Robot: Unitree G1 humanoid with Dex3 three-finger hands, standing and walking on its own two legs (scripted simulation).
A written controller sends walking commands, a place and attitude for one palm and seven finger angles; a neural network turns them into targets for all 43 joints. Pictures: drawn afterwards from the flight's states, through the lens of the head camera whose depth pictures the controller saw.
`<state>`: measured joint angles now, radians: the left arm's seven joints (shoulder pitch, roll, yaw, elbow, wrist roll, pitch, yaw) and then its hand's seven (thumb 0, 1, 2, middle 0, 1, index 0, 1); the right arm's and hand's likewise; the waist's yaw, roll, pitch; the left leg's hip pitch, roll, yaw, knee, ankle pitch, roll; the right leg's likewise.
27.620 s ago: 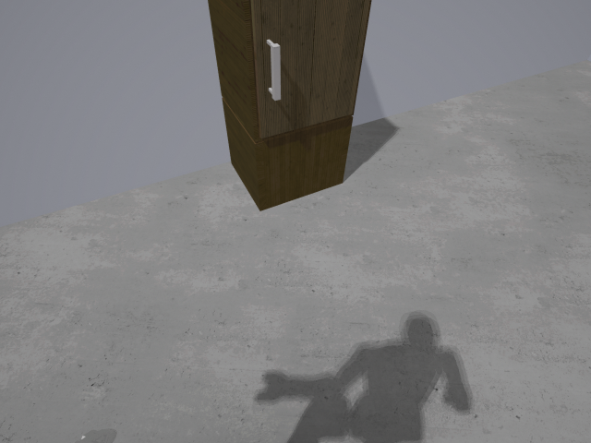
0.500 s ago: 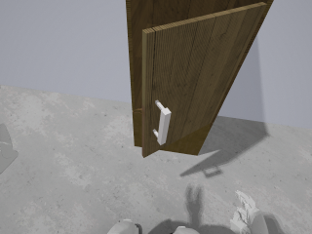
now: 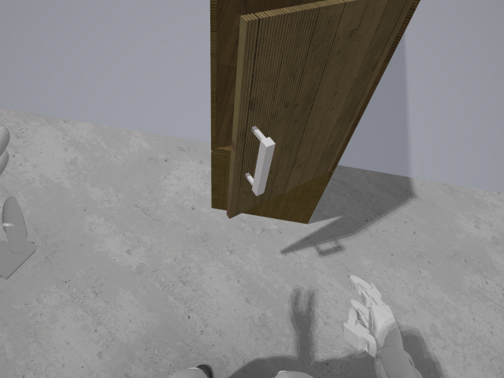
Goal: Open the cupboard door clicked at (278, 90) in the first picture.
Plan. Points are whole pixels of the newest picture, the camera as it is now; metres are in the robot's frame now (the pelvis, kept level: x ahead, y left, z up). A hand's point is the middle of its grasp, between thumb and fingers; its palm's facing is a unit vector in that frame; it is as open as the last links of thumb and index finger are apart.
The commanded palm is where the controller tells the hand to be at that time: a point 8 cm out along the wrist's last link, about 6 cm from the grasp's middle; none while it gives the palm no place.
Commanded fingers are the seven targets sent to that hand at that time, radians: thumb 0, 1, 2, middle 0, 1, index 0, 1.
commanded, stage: step back with the hand held close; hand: left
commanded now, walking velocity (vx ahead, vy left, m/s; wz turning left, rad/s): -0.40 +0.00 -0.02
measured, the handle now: (257, 162) +0.57 +0.03 -0.07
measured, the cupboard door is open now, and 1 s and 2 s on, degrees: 40 40 40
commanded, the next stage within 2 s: stop stepping back and stand still in 0.06 s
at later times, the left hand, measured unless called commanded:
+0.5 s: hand (67, 371) +0.11 +0.19 +0.15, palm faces +0.33 -0.84 -0.43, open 7.4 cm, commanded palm +0.05 +0.23 +0.18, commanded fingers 0.00 0.90 0.90 -0.20 -0.30 -0.20 -0.30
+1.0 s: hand out of the picture +0.06 +0.20 +0.16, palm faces +0.37 -0.83 -0.40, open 7.4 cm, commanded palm +0.00 +0.26 +0.18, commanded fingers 0.00 0.90 0.90 -0.20 -0.30 -0.20 -0.30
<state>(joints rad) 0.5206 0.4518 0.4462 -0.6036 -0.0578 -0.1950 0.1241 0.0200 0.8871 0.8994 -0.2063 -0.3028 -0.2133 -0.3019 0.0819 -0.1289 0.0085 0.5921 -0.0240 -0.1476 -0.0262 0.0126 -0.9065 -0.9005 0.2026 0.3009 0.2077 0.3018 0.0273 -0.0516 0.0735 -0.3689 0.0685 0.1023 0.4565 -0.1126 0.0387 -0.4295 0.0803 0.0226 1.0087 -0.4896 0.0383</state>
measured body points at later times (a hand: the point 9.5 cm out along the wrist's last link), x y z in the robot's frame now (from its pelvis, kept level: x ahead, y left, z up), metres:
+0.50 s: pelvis -0.12 -0.05 +0.00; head -0.12 -0.04 +0.45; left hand +0.09 +0.23 +0.18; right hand -0.04 -0.34 -0.09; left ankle -0.13 +0.04 -0.74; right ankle -0.20 -0.13 -0.74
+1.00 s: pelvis -0.16 -0.03 -0.01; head -0.16 -0.02 +0.44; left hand +0.03 +0.25 +0.18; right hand -0.03 -0.29 -0.10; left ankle -0.12 +0.09 -0.74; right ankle -0.19 -0.13 -0.74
